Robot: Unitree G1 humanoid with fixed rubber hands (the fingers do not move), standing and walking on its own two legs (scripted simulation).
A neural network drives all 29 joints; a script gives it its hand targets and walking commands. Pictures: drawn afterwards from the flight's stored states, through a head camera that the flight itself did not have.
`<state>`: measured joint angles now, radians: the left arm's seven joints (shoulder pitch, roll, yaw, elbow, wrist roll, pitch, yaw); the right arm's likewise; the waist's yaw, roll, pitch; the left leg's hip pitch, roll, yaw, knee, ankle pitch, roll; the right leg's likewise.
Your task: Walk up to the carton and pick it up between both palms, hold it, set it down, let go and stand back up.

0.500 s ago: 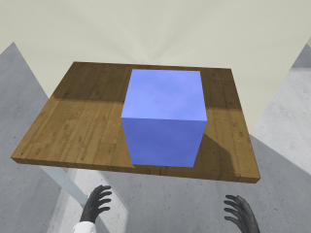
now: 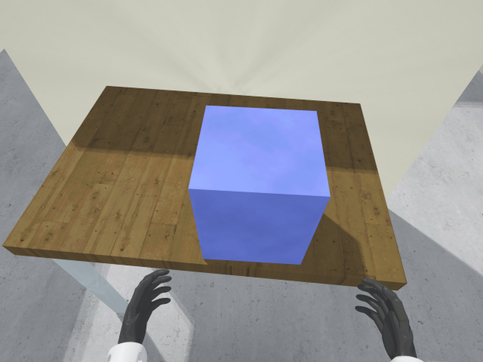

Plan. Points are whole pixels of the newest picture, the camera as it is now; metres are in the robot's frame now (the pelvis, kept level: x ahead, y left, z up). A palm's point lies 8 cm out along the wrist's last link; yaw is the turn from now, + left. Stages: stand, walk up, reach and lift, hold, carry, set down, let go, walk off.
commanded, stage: reach and lift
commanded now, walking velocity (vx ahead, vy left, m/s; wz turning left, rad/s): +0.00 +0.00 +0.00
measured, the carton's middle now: (256, 189) +0.43 -0.03 +0.00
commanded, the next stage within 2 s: none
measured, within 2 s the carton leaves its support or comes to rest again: neither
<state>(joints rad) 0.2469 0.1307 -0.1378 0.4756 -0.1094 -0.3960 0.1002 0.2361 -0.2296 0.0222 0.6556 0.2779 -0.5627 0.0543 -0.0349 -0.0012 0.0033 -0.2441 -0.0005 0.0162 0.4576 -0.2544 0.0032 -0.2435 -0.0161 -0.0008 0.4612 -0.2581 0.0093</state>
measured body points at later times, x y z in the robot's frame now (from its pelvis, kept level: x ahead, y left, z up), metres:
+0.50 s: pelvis +0.00 +0.00 +0.00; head +0.02 +0.00 +0.45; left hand +0.26 +0.17 -0.01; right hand +0.23 -0.25 -0.02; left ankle -0.01 +0.12 -0.74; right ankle -0.01 -0.13 -0.74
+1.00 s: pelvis -0.01 +0.00 +0.01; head +0.00 -0.01 +0.46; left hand +0.34 +0.16 +0.07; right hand +0.30 -0.26 +0.05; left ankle -0.01 +0.12 -0.74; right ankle -0.01 -0.13 -0.74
